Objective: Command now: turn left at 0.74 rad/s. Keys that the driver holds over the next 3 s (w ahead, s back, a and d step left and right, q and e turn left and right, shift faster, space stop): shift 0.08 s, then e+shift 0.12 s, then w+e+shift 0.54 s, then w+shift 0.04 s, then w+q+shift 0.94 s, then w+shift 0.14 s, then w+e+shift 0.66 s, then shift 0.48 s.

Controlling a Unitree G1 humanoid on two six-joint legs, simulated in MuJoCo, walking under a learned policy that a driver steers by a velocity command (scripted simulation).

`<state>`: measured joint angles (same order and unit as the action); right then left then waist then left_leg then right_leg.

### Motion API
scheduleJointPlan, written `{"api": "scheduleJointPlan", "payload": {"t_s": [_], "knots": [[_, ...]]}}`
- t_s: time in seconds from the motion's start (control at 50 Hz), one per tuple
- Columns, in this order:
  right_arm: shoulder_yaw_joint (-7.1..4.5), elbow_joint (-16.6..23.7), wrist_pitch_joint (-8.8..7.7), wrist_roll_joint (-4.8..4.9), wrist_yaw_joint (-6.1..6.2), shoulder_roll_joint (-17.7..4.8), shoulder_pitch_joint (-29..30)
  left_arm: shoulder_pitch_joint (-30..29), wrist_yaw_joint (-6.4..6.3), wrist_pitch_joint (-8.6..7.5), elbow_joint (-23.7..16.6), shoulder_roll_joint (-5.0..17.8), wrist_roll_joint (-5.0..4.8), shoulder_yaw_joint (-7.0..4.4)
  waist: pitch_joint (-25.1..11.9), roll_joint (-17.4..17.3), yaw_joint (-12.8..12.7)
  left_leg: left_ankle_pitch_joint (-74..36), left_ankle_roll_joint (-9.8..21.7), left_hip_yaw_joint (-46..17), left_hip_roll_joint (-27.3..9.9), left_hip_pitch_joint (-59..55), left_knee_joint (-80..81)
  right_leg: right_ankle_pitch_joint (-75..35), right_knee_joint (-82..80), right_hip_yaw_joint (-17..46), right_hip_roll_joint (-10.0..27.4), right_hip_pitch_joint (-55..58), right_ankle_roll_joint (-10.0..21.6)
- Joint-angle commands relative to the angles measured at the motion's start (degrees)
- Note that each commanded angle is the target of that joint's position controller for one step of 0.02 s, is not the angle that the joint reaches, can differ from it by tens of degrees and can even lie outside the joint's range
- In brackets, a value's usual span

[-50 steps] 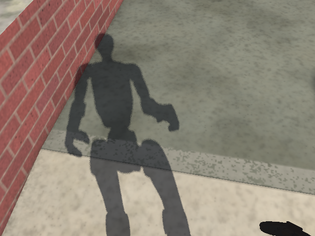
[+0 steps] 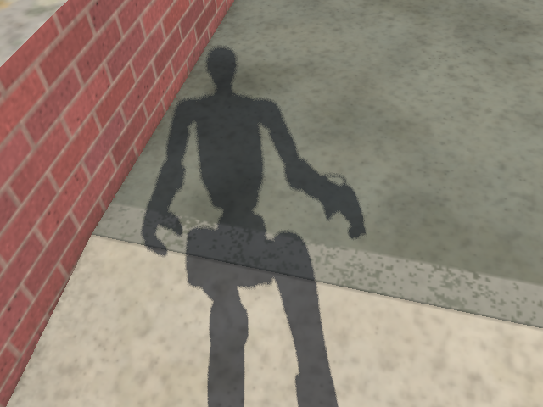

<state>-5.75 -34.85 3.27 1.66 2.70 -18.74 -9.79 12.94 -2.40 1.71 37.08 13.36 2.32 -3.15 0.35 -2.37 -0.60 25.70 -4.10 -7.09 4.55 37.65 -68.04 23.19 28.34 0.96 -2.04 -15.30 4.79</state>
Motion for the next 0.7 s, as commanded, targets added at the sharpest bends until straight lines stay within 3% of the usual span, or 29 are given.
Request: {"api": "scheduleJointPlan", "payload": {"t_s": [0.02, 0.06, 0.1, 0.12, 0.16, 0.18, 0.2, 0.24, 0.26, 0.28, 0.3, 0.32, 0.34, 0.36, 0.4, 0.46, 0.52, 0.6, 0.64, 0.66, 0.7], "knots": [[-1.27, 3.0, 0.22, -1.00, 0.19, -4.7, -2.6, -9.6, -1.76, -1.78, -7.5, 5.1, -0.45, 0.17, -0.7, 7.3, 2.9, -7.7, -2.6, 1.4, -2.9, 4.4, -19.1, -16.7, -10.5, 8.0, 13.1, -0.6, 5.6], [0.26, 5.1, -0.21, -0.89, 0.03, -2.2, 1.1, -4.0, -2.36, -1.30, -6.2, 5.1, -0.56, 0.59, -1.6, 7.0, 0.3, -11.1, -3.9, 2.0, -2.8, 6.5, -13.5, -18.4, -8.6, 6.2, 12.7, 4.2, 8.0], [1.93, 7.0, -0.75, -1.10, -0.35, 0.2, 5.2, 1.0, -2.56, -0.77, -5.2, 6.4, -0.93, 0.10, -3.1, 7.3, -2.5, -9.2, -5.1, 1.1, -3.0, 8.1, -2.6, -19.1, -8.2, 8.5, 14.3, 11.4, 10.1], [2.73, 7.3, -1.03, -1.43, -0.64, 1.6, 5.8, 1.9, -2.43, -0.65, -4.7, 7.0, -1.09, -0.16, -4.3, 8.0, -2.7, -6.4, -5.1, 0.8, -3.5, 5.5, 3.4, -19.2, -8.3, 9.3, 14.8, 13.0, 10.6], [4.36, 6.3, -1.45, -2.03, -1.40, 5.2, 4.3, -1.2, -1.65, -0.76, -4.4, 5.5, -1.51, 0.56, -6.1, 10.3, -0.7, 0.1, -3.8, 3.5, -6.2, -7.9, 19.5, -17.0, -8.6, 7.3, 13.4, 8.3, 9.8], [4.45, 5.4, -1.59, -2.04, -1.70, 5.4, 4.1, -0.7, -1.11, -0.76, -3.7, 5.8, -2.23, 0.50, -4.8, 12.0, -1.1, 3.4, -3.4, 6.2, -5.4, -13.9, 26.4, -15.6, -8.6, 7.1, 12.4, 4.9, 9.4], [3.71, 4.7, -1.69, -1.88, -1.85, 3.5, 3.8, 1.3, -0.73, -0.51, -2.9, 7.9, -3.04, -0.22, -2.8, 13.2, -1.7, 2.7, -3.0, 8.7, -3.2, -16.7, 31.5, -16.2, -7.6, 8.6, 12.4, 3.4, 9.5], [2.16, 1.8, -2.15, -0.51, -2.14, -0.5, -1.6, 4.6, -0.44, 0.02, -1.8, 11.7, -4.83, -1.69, -1.8, 12.4, -0.6, -4.9, 0.3, 11.7, -0.1, -25.8, 43.6, 6.1, -7.4, 12.1, 11.8, -2.3, 8.7], [1.45, 0.0, -2.36, 0.65, -2.12, -2.0, -6.3, 4.5, -0.35, -0.42, -1.7, 10.8, -4.64, -1.49, -1.7, 10.8, 1.7, -5.5, 3.1, 9.7, -2.1, -34.8, 45.1, 16.6, -5.6, 13.1, 10.5, -10.5, 6.6], [0.75, -2.0, -2.81, 0.97, -1.74, -3.3, -16.2, 0.2, 0.16, -1.34, -3.2, 6.7, -3.64, -0.37, -4.4, 6.8, 7.4, 0.2, 6.4, 0.2, -10.5, -51.5, 45.0, 20.9, 5.9, 11.4, 6.9, -26.5, 2.1], [0.95, -2.3, -2.95, -0.37, -1.43, -4.5, -21.6, -2.5, 1.41, -2.38, -4.9, -2.2, -3.03, 1.87, -8.0, -5.6, 8.9, 11.9, 8.3, -12.8, -23.4, -57.1, 45.1, 21.9, 31.4, 1.9, 0.8, -36.1, -2.4], [-0.23, -1.4, -3.88, -1.63, -1.88, -9.1, -18.2, -2.3, 1.69, -3.20, -8.0, -0.6, -4.94, 1.41, -3.5, -10.0, 6.8, 25.7, 16.9, -26.5, -33.8, -51.2, 52.8, 15.8, 40.8, 3.0, 1.6, -49.3, -4.1], [-0.71, -1.8, -5.53, -1.13, -1.91, -8.5, -15.3, -7.8, 1.13, -3.41, -9.7, 3.5, -5.60, 0.56, 1.6, -10.9, 7.6, 36.5, 18.1, -31.4, -32.9, -46.5, 58.8, 10.4, 50.0, 3.4, 5.0, -55.0, -4.9], [0.78, -1.6, -6.78, -1.14, -1.85, -4.0, -10.7, -8.4, 0.74, -3.23, -9.4, 5.4, -4.96, -0.24, 5.4, -10.0, 5.8, 30.2, 15.0, -24.9, -29.6, -42.7, 58.9, 4.1, 56.0, 4.9, 5.4, -57.1, -5.3], [3.06, -0.2, -7.40, -1.66, -1.87, 1.4, -3.8, -3.1, 0.90, -2.42, -7.3, 5.2, -3.69, -0.33, 5.5, -9.5, 0.7, 16.7, 11.1, -10.9, -24.0, -34.0, 57.9, -4.5, 63.8, 4.5, 6.5, -52.4, -7.1], [3.32, -2.0, -8.39, -3.04, -1.33, 1.2, -5.3, 0.3, 1.84, -1.78, -6.7, 3.3, -3.82, 0.40, 4.6, -5.7, -1.3, 4.3, 10.3, 1.7, -21.9, -27.9, 59.0, -13.2, 70.7, 3.6, 6.8, -48.2, -9.0], [3.55, -4.6, -8.19, -3.64, -0.90, 0.9, -9.0, -2.6, 2.20, -1.03, -8.6, 3.2, -3.92, 0.84, 5.7, -3.6, -0.3, -0.7, 10.4, 9.0, -20.7, -30.0, 59.5, -14.8, 69.0, 2.5, 7.1, -50.5, -8.9], [2.91, -6.8, -7.13, -3.31, -0.50, -2.4, -12.2, -11.0, 4.61, -0.81, -12.6, 2.1, -4.37, 2.31, 7.8, -3.2, 2.1, -3.5, 9.9, 16.0, -21.0, -36.6, 63.1, -11.2, 54.3, -3.9, 10.2, -48.8, -5.9], [2.28, -7.5, -6.13, -2.73, -0.64, -4.7, -12.2, -15.4, 5.93, -1.06, -14.7, 0.8, -4.70, 3.37, 9.5, -2.2, 3.0, -12.0, 10.1, 18.9, -22.2, -39.9, 64.3, -6.4, 45.9, -7.5, 10.7, -45.4, -3.3], [1.74, -7.4, -5.52, -2.67, -0.92, -7.0, -10.0, -15.7, 6.29, -1.18, -15.4, 0.6, -4.76, 3.72, 8.9, -2.9, 1.6, -27.8, 9.9, 21.7, -22.1, -40.0, 62.6, -2.5, 40.7, -10.4, 9.7, -39.5, -1.4], [0.64, -8.0, -4.34, -2.67, -1.37, -11.6, -9.0, -11.6, 5.88, -0.89, -15.6, 3.4, -5.23, 2.73, 2.6, -8.4, -2.6, -74.2, 10.7, 24.3, -22.6, -42.7, 51.8, 8.4, 36.8, -17.1, 3.6, -25.7, 1.4]]}}
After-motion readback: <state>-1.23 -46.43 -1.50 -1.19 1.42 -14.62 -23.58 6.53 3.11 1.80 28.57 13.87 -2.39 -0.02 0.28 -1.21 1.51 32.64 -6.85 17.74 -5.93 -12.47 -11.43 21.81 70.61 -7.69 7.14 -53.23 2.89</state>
